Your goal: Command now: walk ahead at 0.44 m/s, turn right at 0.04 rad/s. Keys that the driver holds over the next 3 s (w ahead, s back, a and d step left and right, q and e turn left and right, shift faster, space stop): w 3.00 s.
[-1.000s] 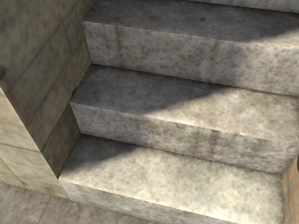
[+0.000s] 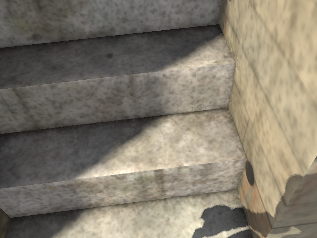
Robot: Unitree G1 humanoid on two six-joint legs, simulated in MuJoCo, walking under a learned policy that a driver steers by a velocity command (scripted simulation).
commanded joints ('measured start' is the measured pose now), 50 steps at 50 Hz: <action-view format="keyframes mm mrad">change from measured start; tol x64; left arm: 1 71 129 36 -23 -7 -13 22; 50 30 -67 -20 -85 -24 -4 38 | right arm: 1 -144 -55 -6 -109 -22 -15 4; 50 -37 -10 43 -170 -61 136 9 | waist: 1 32 -85 -27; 37 14 13 96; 44 284 -445 -670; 50 -34 -63 -24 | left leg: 1 -341 91 -52 82 122 -8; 12 54 -5 102 -251 120 19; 17 659 386 -311 -527 1332 336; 22 185 268 -232 -771 5 259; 39 66 168 74 -849 759 150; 43 139 145 32 -148 1737 96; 45 -103 -132 -279 614 83 43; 50 -509 -92 -159 1071 54 10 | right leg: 1 275 -302 275 -192 355 -140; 15 -46 -159 62 433 894 -44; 17 -490 17 135 1117 -346 45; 33 -1395 -35 113 1982 -291 91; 42 -228 79 -221 618 -389 56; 44 374 -323 738 239 401 -287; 50 -226 -303 461 244 -79 -75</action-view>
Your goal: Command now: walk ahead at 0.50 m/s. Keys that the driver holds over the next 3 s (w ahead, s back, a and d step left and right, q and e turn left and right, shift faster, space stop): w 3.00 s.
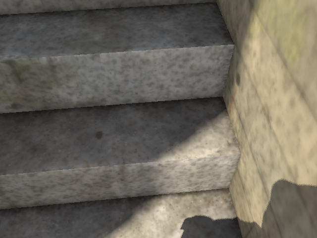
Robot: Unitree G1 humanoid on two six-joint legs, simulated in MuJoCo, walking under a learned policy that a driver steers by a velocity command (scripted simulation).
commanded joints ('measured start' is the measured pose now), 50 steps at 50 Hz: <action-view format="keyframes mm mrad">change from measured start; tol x32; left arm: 1 -29 47 16 4 -13 -25 37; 31 -201 -10 17 -323 -32 72 -22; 46 375 33 34 -21 50 76 -24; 50 38 149 49 -234 -19 55 50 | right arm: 1 -90 -12 -4 -286 1 -105 3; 19 433 -12 -12 -245 -23 -120 -20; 45 -191 132 49 -508 21 -158 -76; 48 360 108 19 -466 78 -174 -33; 50 107 -38 2 -517 15 -144 -27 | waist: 1 -85 -92 -22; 14 -183 -317 -51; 21 -33 255 -2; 50 -95 -140 -90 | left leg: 1 -275 41 10 373 -10 -10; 11 -104 83 182 -13 191 -184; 15 -9 167 198 -693 -55 -98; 17 157 159 275 -1198 313 6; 19 268 66 102 -1039 311 138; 21 247 397 -683 -1463 -660 280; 42 174 269 -45 -1335 -273 169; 45 -24 81 205 -740 -200 40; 47 -329 -116 -168 229 -161 -82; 50 -406 107 -113 196 205 -172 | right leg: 1 118 -278 525 -552 339 -104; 14 395 -302 4 -714 514 7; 17 389 -234 -66 -311 458 12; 20 -284 52 272 620 256 31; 23 -453 -36 319 603 664 28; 36 -339 10 148 555 671 104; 43 255 -52 33 -281 533 83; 45 378 -63 -40 -733 954 63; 47 526 -290 423 -461 1512 -82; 50 326 -401 668 -698 201 -130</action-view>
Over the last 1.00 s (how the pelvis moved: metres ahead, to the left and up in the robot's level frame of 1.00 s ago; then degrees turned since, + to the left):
0.29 -0.01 0.10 -1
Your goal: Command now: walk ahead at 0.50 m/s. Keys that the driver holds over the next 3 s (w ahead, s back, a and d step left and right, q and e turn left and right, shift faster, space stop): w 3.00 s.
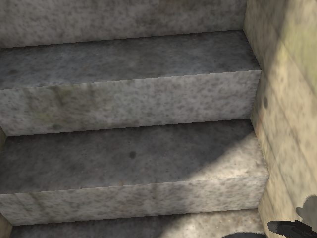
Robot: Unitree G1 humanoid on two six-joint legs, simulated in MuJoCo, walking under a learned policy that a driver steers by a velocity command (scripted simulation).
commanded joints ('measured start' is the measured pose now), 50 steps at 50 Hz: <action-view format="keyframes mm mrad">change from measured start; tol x64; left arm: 1 -64 160 33 -146 -30 -35 53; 50 -131 -91 -17 218 -17 -36 0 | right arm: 1 88 -105 -14 -88 -32 40 28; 50 59 159 22 161 -8 -95 87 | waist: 1 -83 -150 7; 50 -100 -55 95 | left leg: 1 -214 50 -13 220 230 -96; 12 309 111 211 -568 143 56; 17 502 196 357 -1613 763 223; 19 545 246 207 -1052 1335 59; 24 1014 662 -540 -1463 -355 312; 39 711 403 25 -1770 231 281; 44 662 317 263 -1080 2028 284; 46 198 11 145 -348 482 242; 50 -262 -21 -88 461 338 276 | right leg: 1 112 -313 590 -377 -78 -129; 28 -1225 -18 290 1545 248 98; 42 -169 144 -232 455 -357 -79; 47 329 -304 1319 -697 -658 -345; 50 -16 -226 697 -394 -238 -158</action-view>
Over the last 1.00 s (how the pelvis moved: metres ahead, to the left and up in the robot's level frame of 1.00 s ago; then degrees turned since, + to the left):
0.00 0.05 0.04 1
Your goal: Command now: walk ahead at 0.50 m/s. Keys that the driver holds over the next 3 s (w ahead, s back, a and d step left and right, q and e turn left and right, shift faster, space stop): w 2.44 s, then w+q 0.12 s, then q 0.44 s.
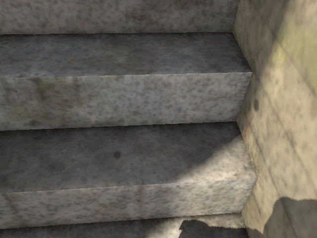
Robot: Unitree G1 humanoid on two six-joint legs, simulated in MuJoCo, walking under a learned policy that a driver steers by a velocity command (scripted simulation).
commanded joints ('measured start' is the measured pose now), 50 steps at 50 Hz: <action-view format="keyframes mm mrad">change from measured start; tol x32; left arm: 1 68 -172 -44 162 -2 -17 -32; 29 495 147 76 256 -41 12 39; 50 -439 -140 -107 -274 -56 -36 -34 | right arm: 1 -100 161 67 -201 0 -35 16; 26 -541 208 129 -334 5 -12 4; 32 372 -235 -69 14 -5 -19 -59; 36 -55 63 -1 63 -16 -21 -37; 50 314 -74 -2 230 37 -16 -99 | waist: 1 -97 62 117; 26 49 -246 99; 31 -254 305 -298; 37 56 183 146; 50 -48 155 75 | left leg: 1 -475 -7 -132 574 5 37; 24 -928 286 152 309 -274 -230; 27 -193 166 324 -234 -830 -128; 29 94 28 419 -484 -602 -68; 32 470 420 -879 -1355 -888 114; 36 -5 366 -315 -1104 -723 -97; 48 127 293 127 -1491 -165 -71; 50 189 331 219 -1654 492 -54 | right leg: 1 109 -214 548 -625 -67 -37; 25 681 -372 286 -1073 136 -61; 30 232 -192 83 -437 1625 -35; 32 -94 62 355 322 379 14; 44 -759 155 322 1294 346 -26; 50 -322 21 -150 475 274 -10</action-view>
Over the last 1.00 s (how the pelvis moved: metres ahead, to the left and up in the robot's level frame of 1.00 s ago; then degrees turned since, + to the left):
0.02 0.02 -0.04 1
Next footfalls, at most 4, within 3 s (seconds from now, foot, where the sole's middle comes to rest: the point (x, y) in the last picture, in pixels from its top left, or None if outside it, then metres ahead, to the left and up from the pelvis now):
0.54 left None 0.30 0.28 -0.47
1.08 right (124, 151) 0.62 0.12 -0.26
1.52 left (53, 56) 0.81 0.34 -0.05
1.98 right None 1.08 0.06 0.16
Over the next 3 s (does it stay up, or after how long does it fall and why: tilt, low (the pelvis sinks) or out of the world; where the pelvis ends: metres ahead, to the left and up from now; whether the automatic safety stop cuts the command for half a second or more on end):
stays up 1.38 0.12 1.28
